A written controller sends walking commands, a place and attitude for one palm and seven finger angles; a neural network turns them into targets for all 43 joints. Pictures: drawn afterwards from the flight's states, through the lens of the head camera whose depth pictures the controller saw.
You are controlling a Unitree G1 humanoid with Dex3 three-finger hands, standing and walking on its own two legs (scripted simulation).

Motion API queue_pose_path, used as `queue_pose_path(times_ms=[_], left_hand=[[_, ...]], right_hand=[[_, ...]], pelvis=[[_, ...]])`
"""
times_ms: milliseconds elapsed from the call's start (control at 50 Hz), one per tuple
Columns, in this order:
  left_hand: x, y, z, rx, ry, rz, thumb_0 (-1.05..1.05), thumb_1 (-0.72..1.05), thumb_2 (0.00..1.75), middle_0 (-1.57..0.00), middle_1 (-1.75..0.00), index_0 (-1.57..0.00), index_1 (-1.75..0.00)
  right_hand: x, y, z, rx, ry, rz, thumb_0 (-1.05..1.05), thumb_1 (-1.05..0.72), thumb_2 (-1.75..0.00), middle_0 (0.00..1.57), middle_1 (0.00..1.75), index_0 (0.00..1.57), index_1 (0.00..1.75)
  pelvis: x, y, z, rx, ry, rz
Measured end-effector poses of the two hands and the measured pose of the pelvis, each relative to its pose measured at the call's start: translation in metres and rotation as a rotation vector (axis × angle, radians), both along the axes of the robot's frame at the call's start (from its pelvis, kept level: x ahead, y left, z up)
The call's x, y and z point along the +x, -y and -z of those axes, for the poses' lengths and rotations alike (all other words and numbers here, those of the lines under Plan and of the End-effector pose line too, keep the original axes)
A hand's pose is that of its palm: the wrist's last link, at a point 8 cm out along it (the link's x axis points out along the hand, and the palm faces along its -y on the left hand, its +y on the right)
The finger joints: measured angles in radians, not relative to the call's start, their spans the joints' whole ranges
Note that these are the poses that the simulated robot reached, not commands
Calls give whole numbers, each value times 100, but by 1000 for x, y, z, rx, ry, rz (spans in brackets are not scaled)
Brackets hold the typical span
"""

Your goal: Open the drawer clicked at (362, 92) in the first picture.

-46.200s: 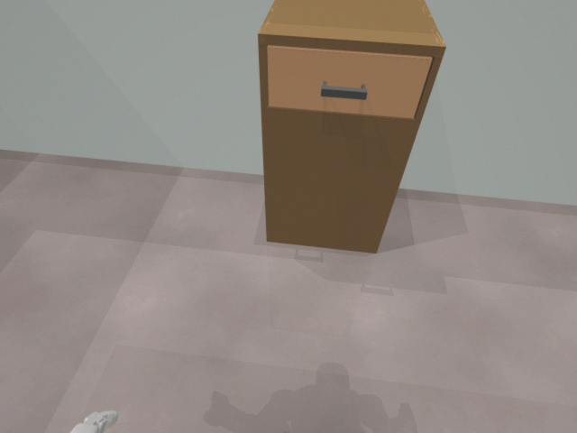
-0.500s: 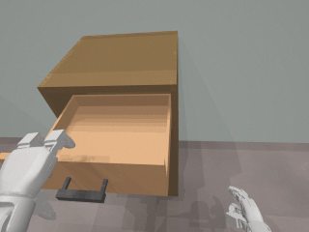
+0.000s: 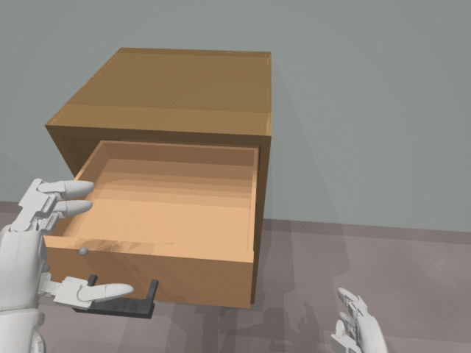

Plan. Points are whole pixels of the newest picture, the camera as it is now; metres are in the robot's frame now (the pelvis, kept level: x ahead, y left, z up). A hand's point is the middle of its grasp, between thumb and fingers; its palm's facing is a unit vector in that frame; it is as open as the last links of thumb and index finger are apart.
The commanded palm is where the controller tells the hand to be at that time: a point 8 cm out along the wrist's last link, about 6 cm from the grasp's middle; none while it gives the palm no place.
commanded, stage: draw the hand back to the body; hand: left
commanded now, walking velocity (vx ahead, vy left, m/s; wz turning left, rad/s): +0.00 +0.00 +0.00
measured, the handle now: (118, 294) +0.20 +0.23 +0.00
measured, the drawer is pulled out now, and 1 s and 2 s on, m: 0.27 0.27 0.27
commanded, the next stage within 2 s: step back with the hand held close in 0.74 s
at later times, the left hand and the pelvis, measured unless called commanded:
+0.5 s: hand (72, 245) +0.19 +0.23 +0.17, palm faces +0.42 -0.81 -0.40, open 8.9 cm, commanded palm +0.13 +0.27 +0.19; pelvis +0.00 -0.01 +0.00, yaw +0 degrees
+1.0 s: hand (67, 258) +0.17 +0.23 +0.18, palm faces +0.41 -0.80 -0.44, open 7.4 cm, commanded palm +0.10 +0.27 +0.19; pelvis -0.02 -0.01 +0.00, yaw +2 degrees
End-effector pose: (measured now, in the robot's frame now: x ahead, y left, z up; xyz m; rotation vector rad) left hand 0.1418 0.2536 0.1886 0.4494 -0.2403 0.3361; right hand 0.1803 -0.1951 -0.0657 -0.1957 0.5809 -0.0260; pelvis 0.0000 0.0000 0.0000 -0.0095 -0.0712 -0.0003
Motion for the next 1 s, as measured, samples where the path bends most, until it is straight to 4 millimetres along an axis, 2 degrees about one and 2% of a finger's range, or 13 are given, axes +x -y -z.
queue_pose_path(times_ms=[100, 220, 460, 640, 860, 940, 1000], left_hand=[[8, -6, -8, 8, 36, -8, -1, -16, 44, -29, -98, -29, -99], [14, -9, 2, 0, -29, -15, 0, 4, 53, -27, -85, -27, -86], [4, -12, -4, 22, -20, -64, 0, 46, 71, -25, -58, -24, -59], [-2, -6, 4, -12, -40, -70, 1, 75, 83, -22, -39, -22, -40], [-12, -3, -2, 14, -21, -70, 1, 88, 89, -22, -31, -21, -32], [-13, -7, -8, 55, 1, -71, 1, 89, 89, -22, -30, -21, -31], [-13, -10, -5, 68, -6, -55, 1, 89, 89, -21, -30, -21, -31]], right_hand=[[-2, 3, 7, 5, -32, 4, 1, -90, -90, 20, 30, 20, 30], [-1, 13, 10, 7, -54, 33, 2, -90, -90, 20, 30, 20, 30], [9, 23, 7, 10, -25, 52, 2, -90, -90, 20, 30, 20, 30], [5, 23, 5, 22, -14, 37, 2, -90, -90, 20, 30, 20, 30], [-9, 28, 9, 33, -20, 47, 2, -90, -90, 20, 30, 20, 30], [-16, 33, 12, 23, -47, 56, 1, -90, -90, 20, 30, 20, 30], [-25, 38, 15, 1, -85, 79, 1, -90, -90, 20, 30, 20, 30]], pelvis=[[3, 0, -1, -1, -5, 0], [4, 2, -1, -1, -22, 6], [4, 6, -2, 1, -23, -3], [-4, 11, -2, 4, -17, -5], [-11, 15, -2, 5, -7, -7], [-16, 14, -1, -7, -39, -23], [-21, 10, 1, -13, -66, -26]])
